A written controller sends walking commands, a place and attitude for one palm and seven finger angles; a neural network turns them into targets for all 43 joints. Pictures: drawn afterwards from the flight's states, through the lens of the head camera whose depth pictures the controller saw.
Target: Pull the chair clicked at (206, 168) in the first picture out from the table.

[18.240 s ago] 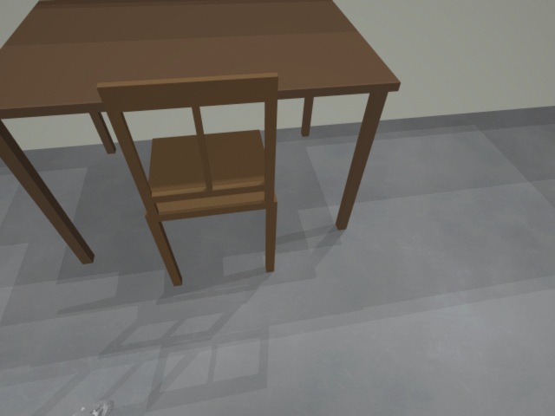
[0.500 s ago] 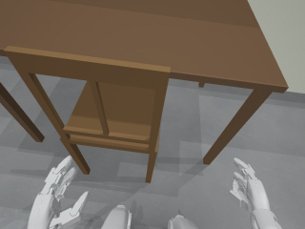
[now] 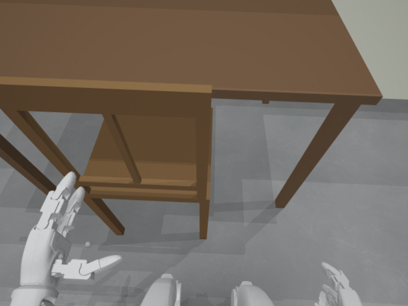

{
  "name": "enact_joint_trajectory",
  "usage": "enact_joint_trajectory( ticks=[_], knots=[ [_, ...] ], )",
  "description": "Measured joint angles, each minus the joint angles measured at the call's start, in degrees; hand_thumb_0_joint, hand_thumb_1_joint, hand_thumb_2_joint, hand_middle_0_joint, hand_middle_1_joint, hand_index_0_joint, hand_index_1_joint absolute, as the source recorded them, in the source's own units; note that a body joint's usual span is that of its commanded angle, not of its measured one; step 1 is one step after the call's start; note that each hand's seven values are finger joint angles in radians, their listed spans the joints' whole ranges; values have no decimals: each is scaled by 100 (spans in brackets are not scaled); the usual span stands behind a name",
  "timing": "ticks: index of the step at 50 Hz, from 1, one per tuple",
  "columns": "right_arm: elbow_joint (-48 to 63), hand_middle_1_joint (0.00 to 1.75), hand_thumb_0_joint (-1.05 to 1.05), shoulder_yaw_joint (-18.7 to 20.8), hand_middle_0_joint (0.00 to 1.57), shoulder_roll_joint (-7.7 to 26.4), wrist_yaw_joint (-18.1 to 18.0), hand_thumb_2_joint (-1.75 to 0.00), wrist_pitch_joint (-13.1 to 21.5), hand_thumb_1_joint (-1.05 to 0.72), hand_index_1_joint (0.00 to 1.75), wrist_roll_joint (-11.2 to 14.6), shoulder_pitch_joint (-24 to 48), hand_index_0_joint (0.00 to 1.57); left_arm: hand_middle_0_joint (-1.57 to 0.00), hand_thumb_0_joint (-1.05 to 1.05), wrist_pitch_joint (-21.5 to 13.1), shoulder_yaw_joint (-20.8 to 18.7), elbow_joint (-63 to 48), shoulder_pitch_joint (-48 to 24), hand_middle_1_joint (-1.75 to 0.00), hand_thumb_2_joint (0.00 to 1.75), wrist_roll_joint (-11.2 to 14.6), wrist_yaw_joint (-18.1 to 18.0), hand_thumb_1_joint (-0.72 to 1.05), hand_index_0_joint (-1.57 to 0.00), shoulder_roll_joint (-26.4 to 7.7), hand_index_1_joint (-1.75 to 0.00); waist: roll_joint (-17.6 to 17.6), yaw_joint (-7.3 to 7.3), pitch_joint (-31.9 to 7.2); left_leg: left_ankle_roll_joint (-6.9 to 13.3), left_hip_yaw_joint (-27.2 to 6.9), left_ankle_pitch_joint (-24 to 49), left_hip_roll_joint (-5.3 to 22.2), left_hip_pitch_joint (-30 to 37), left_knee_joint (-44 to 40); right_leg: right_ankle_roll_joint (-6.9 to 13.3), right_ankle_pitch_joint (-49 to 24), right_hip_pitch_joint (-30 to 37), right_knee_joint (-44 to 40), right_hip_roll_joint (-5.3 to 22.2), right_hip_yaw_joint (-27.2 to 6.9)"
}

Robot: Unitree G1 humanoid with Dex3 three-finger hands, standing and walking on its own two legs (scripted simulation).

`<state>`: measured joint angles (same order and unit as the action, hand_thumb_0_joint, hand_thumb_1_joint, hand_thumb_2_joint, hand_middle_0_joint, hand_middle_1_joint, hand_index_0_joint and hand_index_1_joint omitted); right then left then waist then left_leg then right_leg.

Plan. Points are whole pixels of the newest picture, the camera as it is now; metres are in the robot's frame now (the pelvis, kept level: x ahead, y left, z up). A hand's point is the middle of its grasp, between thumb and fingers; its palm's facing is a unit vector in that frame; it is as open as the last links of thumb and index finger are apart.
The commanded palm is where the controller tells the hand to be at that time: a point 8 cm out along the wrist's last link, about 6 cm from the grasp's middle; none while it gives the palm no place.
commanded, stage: raise the hand toward the chair's back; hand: left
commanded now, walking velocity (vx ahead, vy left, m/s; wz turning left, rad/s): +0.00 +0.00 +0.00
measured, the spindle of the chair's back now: (125, 152) +0.44 +0.20 -0.01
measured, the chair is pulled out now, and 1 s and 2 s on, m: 0.00 0.00 0.00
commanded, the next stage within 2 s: aim the fingers beside a spindle in 1.10 s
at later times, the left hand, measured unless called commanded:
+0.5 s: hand (76, 233) +0.24 +0.22 +0.05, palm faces -0.02 -1.00 -0.05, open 16.9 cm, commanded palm +0.22 +0.29 +0.06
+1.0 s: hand (75, 220) +0.26 +0.23 +0.06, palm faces +0.01 -1.00 -0.07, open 16.9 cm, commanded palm +0.23 +0.28 +0.06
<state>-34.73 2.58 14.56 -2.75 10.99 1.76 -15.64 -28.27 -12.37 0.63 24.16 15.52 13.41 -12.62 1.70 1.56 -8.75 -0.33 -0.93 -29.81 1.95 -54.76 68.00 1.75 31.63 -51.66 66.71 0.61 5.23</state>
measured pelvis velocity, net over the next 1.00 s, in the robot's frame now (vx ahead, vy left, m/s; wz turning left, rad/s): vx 0.01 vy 0.02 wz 0.00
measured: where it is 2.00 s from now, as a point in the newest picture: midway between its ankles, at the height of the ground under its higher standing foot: outside the picture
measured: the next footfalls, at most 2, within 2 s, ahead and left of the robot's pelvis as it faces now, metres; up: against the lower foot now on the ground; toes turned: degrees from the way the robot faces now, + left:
none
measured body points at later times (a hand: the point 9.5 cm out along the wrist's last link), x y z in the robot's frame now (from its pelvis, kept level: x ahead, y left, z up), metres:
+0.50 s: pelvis +0.01 +0.03 +0.01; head +0.08 +0.05 +0.46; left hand +0.23 +0.28 +0.06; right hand +0.20 -0.20 -0.06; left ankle +0.03 +0.12 -0.64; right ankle +0.01 -0.10 -0.64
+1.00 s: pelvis +0.01 +0.02 +0.01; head +0.08 +0.04 +0.46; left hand +0.25 +0.28 +0.06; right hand +0.17 -0.23 -0.07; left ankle +0.03 +0.12 -0.64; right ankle +0.01 -0.10 -0.64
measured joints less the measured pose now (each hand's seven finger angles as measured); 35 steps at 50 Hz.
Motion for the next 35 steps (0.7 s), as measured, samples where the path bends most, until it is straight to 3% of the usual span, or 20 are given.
enact_joint_trajectory(
  ticks=[5, 8, 13, 22, 30, 35],
  knots=[
    [146, 30, 1, -13, 20, 71, -71, -90, 101, -91, 30, 49, 240, 20, -8, 0, 330, 314, 239, -176, -12, 43, -13, 425, -18, -9, -92, -13, -27, 43, 81, 82, 42, -18, -8, -101, 74, -69, -31, -89, 19, 10, -43],
    [258, 30, 1, -33, 20, -43, -82, -90, 134, -91, 30, 33, 326, 20, -8, 0, 437, 312, 4, -142, -11, 40, 7, 261, -25, -9, -108, -12, -78, 45, 80, 114, 77, -6, -11, 15, -16, -100, -72, 26, -93, 9, -76],
    [385, 30, 1, -166, 20, -186, 16, -90, 67, -91, 30, -25, 396, 20, -7, 0, 276, 80, -221, -243, -10, 35, 5, -127, -37, -8, -95, -11, -56, -25, -30, 154, 54, 15, -53, 176, -142, -154, -112, 239, -283, 42, -51],
    [637, 30, 1, -441, 20, -176, 52, -90, -79, -90, 30, -9, 402, 20, -6, 0, 900, 267, 205, -471, -8, 31, -106, 324, -48, -6, -207, -9, 10, -88, 36, 233, 39, 18, -99, 245, -182, -230, -153, 366, -413, 79, -34],
    [461, 30, 1, -406, 20, -138, 73, -90, -85, -90, 30, -48, 218, 20, -6, -1, 488, -111, -6, -667, -8, 30, -1, 101, -50, -6, -303, -9, -27, -78, 26, 237, 26, 30, -108, 284, -238, -245, -175, 425, -495, 82, -21],
    [422, 30, 1, -391, 20, -35, 73, -90, -160, -90, 30, 17, 159, 20, -5, -1, 861, -112, 381, -848, -8, 30, 48, 391, -50, -6, -361, -8, 43, 0, 26, 247, 35, 47, -104, 286, -277, -252, -200, 424, -541, 76, -30]
  ],
)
